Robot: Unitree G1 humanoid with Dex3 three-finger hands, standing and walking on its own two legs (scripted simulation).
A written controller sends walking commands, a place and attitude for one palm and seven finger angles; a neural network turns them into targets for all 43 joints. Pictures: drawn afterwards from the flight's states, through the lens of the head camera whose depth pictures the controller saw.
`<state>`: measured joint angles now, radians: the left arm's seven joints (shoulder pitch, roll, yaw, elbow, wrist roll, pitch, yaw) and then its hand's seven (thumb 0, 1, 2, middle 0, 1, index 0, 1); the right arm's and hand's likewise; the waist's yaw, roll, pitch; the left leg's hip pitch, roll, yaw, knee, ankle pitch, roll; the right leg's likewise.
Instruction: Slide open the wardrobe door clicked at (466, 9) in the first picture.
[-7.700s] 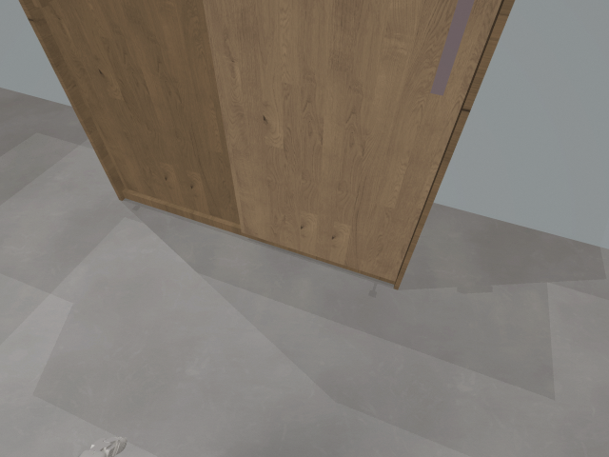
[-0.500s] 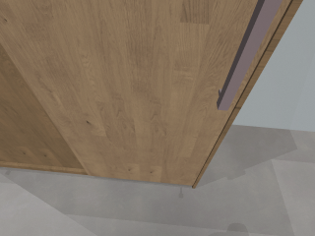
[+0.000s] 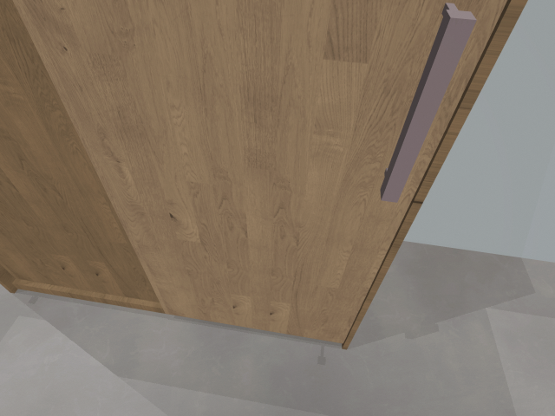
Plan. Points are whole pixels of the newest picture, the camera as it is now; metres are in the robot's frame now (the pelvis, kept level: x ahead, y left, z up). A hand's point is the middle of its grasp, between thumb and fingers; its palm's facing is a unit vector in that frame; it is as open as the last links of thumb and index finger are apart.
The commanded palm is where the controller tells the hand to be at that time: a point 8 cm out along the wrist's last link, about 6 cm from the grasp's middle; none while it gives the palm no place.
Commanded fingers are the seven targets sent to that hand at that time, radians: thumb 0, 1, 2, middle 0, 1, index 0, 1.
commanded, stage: come to a stop and stand still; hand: right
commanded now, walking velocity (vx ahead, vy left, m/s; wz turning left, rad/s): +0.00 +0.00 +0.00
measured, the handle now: (414, 116) +0.48 -0.15 +0.22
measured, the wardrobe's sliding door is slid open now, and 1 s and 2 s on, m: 0.00 0.00 0.00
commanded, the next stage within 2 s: look again from close up in 0.88 s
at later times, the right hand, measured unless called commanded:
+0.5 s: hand out of the picture +0.05 -0.19 -0.17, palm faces -0.01 +0.98 -0.21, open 7.4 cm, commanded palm none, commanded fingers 0.00 -0.90 -0.90 0.20 0.30 0.20 0.30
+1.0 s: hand out of the picture +0.08 -0.21 -0.16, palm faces -0.01 +0.96 -0.27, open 7.4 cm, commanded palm none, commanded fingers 0.00 -0.90 -0.90 0.20 0.30 0.20 0.30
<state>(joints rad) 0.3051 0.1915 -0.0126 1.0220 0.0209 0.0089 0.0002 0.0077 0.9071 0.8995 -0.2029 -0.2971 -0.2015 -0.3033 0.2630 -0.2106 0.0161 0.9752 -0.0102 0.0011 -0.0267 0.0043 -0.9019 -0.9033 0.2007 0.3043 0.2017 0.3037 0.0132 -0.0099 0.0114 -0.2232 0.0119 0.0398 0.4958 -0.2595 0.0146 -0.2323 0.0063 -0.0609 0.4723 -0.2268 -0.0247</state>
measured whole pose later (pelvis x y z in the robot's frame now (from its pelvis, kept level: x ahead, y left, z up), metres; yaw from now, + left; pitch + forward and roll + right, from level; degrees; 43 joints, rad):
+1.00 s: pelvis +0.03 +0.00 +0.01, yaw +0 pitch -1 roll -1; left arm 0.18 0.24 -0.01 1.12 0.01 -0.02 0.01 0.01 0.91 0.90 -0.20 -0.30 -0.20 -0.30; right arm 0.20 -0.26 0.01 1.08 -0.01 -0.02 -0.02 0.00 -0.90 -0.90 0.20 0.30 0.20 0.30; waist -0.01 0.01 0.03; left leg -0.13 0.02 0.04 0.42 -0.27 0.01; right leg -0.14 0.02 -0.06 0.39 -0.24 -0.02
